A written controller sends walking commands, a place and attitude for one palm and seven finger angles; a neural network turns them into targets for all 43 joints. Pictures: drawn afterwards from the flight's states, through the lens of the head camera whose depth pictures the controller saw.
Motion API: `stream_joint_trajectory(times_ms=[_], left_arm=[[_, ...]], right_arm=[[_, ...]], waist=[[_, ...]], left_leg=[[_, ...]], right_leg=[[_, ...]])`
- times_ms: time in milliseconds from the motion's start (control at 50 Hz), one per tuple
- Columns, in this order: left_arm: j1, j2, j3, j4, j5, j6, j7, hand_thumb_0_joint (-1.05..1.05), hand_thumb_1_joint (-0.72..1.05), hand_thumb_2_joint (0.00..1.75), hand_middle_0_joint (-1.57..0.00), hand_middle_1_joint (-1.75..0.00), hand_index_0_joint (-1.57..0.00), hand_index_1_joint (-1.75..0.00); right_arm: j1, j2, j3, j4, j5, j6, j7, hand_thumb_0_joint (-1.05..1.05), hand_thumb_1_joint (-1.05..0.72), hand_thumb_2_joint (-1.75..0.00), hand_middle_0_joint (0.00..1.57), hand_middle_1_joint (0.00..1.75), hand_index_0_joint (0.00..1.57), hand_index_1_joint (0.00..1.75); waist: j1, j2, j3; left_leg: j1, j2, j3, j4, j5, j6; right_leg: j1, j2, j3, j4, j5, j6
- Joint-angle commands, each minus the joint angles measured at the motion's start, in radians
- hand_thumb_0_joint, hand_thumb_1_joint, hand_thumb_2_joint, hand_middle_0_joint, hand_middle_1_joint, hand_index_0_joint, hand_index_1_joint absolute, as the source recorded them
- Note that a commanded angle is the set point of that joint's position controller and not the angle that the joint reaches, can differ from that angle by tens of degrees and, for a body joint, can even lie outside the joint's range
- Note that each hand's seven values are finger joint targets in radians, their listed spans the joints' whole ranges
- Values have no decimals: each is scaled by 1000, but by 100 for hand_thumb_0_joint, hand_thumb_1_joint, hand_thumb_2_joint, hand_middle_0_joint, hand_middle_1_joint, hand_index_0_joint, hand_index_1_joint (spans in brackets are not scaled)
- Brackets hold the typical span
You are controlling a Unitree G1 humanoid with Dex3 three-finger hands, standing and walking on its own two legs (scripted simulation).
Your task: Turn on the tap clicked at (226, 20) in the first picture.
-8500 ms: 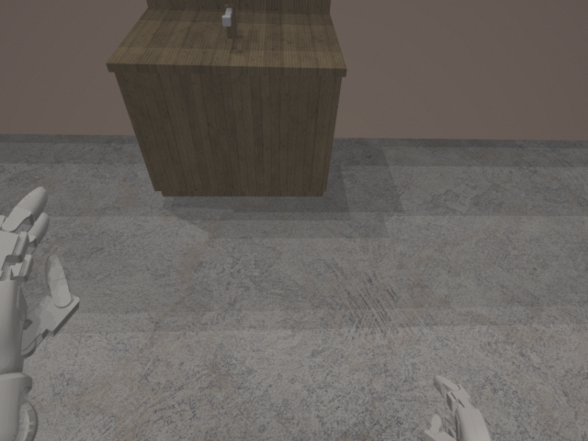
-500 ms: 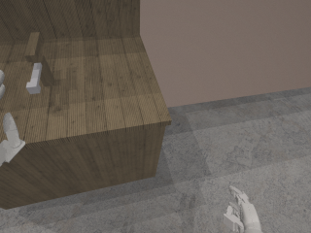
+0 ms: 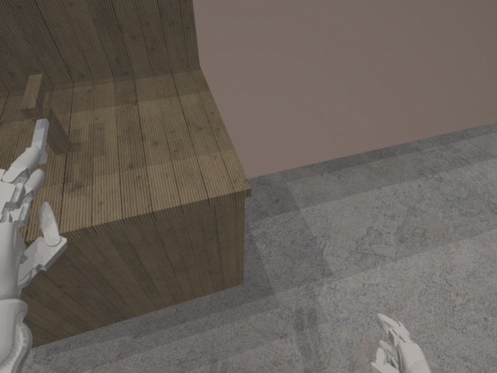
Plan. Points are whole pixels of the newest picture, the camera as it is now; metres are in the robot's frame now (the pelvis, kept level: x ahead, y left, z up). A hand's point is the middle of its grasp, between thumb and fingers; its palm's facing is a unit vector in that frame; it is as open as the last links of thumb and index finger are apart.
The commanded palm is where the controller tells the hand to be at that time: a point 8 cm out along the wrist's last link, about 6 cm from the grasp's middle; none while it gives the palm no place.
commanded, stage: come to a stop and stand still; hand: left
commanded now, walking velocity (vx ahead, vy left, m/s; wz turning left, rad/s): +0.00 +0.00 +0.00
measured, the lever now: (36, 155) +0.48 +0.48 +0.03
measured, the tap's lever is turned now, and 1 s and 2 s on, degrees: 0 0 0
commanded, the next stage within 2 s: look again from close up in 0.90 s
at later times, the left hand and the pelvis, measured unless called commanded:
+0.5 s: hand (34, 224) +0.25 +0.29 +0.15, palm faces +0.38 -0.85 -0.36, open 7.4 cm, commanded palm +0.19 +0.32 +0.18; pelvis +0.03 +0.04 +0.01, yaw +1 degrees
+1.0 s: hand (32, 211) +0.26 +0.30 +0.16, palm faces +0.39 -0.84 -0.37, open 7.4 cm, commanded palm +0.20 +0.33 +0.18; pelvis +0.05 +0.05 +0.01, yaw +1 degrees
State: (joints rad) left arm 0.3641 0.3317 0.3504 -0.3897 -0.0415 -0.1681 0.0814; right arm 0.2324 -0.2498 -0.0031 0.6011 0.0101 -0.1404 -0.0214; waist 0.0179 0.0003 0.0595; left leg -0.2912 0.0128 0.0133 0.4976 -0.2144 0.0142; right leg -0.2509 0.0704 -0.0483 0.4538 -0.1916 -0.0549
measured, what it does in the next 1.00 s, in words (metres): shifts its weight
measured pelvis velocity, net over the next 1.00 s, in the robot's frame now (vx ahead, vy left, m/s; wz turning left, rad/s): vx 0.05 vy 0.05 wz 0.02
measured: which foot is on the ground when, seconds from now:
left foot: down 0.00-1.00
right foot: down 0.00-1.00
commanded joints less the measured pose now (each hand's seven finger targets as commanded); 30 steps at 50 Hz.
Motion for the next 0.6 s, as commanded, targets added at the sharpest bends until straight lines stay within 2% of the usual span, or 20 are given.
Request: stream_joint_trajectory(times_ms=[0, 60, 80, 100, 140, 180, 200, 260, 280, 300, 320, 360, 380, 440, 480, 500, 580], left_arm=[[-36, 286, 164, -314, 11, -80, 40, 0, 90, 90, -20, -30, -20, -30], [-65, 285, 174, -350, 6, -100, 55, 0, 90, 90, -20, -30, -20, -30], [-94, 310, 187, -377, 2, -109, 59, 0, 90, 90, -20, -30, -20, -30], [-94, 284, 167, -357, 1, -116, 57, 0, 90, 90, -20, -30, -20, -30], [-82, 270, 158, -320, 3, -121, 55, 0, 90, 90, -20, -30, -20, -30], [-74, 217, 110, -283, 1, -120, 43, 0, 90, 90, -20, -30, -20, -30], [-69, 208, 98, -277, 3, -119, 40, 0, 90, 90, -20, -30, -20, -30], [-13, 170, 65, -214, 4, -105, 33, 0, 90, 90, -20, -30, -20, -30], [-3, 157, 52, -191, 3, -102, 29, 0, 90, 90, -20, -30, -20, -30], [-15, 162, 51, -194, 8, -100, 31, 0, 90, 90, -20, -30, -20, -30], [-16, 163, 52, -192, 10, -97, 31, 0, 90, 90, -20, -30, -20, -30], [-42, 170, 56, -203, 11, -93, 30, 0, 90, 90, -20, -30, -20, -30], [-68, 206, 84, -222, 11, -93, 33, 0, 90, 90, -20, -30, -20, -30], [-88, 208, 90, -258, 3, -91, 32, 0, 90, 90, -20, -30, -20, -30], [-112, 231, 107, -309, 0, -92, 34, 0, 90, 90, -20, -30, -20, -30], [-111, 211, 90, -318, -4, -92, 33, 0, 90, 90, -20, -30, -20, -30], [-58, 205, 93, -326, -11, -84, 33, 0, 90, 90, -20, -30, -20, -30]], right_arm=[[-120, -69, -14, -179, -17, -49, -26, 0, -90, -90, 20, 30, 20, 30], [-110, -74, -18, -180, -21, -49, -37, 0, -90, -90, 20, 30, 20, 30], [-111, -77, -16, -180, -21, -50, -40, 0, -90, -90, 20, 30, 20, 30], [-101, -84, -22, -176, -22, -53, -42, 0, -90, -90, 20, 30, 20, 30], [-88, -83, -22, -179, -22, -57, -40, 0, -90, -90, 20, 30, 20, 30], [-82, -83, -22, -176, -21, -67, -36, 0, -90, -90, 20, 30, 20, 30], [-78, -87, -23, -168, -22, -70, -34, 0, -90, -90, 20, 30, 20, 30], [-79, -91, -19, -162, -18, -78, -28, 0, -90, -90, 20, 30, 20, 30], [-88, -89, -16, -163, -19, -79, -29, 0, -90, -90, 20, 30, 20, 30], [-91, -91, -14, -158, -19, -76, -27, 0, -90, -90, 20, 30, 20, 30], [-95, -90, -12, -160, -20, -72, -26, 0, -90, -90, 20, 30, 20, 30], [-101, -87, -11, -161, -21, -66, -25, 0, -90, -90, 20, 30, 20, 30], [-111, -85, -7, -159, -26, -64, -29, 0, -90, -90, 20, 30, 20, 30], [-116, -78, -4, -166, -29, -56, -29, 0, -90, -90, 20, 30, 20, 30], [-125, -75, -1, -168, -32, -52, -30, 0, -90, -90, 20, 30, 20, 30], [-122, -72, -2, -168, -31, -51, -29, 0, -90, -90, 20, 30, 20, 30], [-122, -68, -2, -175, -29, -39, -26, 0, -90, -90, 20, 30, 20, 30]], waist=[[19, -29, -110], [13, 90, -101], [9, 126, -80], [8, 152, -71], [11, 148, -74], [2, 106, -72], [4, 93, -99], [12, 56, -125], [13, 77, -111], [16, 62, -113], [17, 52, -117], [15, 22, -124], [16, 27, -136], [16, 26, -179], [13, 54, -207], [11, 75, -220], [12, 95, -249]], left_leg=[[62, -20, 0, -13, -70, 8], [68, -8, -31, -68, -48, 9], [63, 3, -50, -107, -78, 6], [53, 9, -55, -117, -113, 11], [37, 5, -58, -118, -148, 15], [66, 2, -63, -126, -100, 8], [82, 11, -70, -142, -77, 9], [40, 39, -125, -221, -85, 18], [35, 44, -134, -248, -89, 16], [17, 58, -162, -263, -96, 18], [16, 62, -163, -261, -81, 21], [29, 51, -144, -237, -26, 15], [46, 43, -129, -227, 18, 10], [89, 30, -112, -186, 142, 3], [115, 23, -105, -162, 227, -4], [134, 25, -102, -157, 262, -9], [194, 31, -102, -130, 429, -33]], right_leg=[[-63, -211, 207, -276, -426, 39], [-33, -162, 179, -246, -312, 41], [-38, -149, 162, -240, -318, 42], [-35, -136, 161, -240, -322, 50], [-7, -123, 154, -246, -325, 56], [-3, -116, 125, -240, -272, 44], [19, -103, 107, -220, -223, 46], [93, -74, 82, -170, -123, 51], [90, -70, 74, -156, -107, 49], [104, -67, 72, -139, -87, 46], [110, -69, 76, -137, -58, 46], [113, -79, 78, -149, -18, 43], [114, -82, 74, -148, 5, 42], [142, -89, 67, -140, 101, 40], [158, -93, 57, -123, 153, 38], [156, -89, 52, -112, 163, 38], [149, -81, 29, -83, 216, 38]])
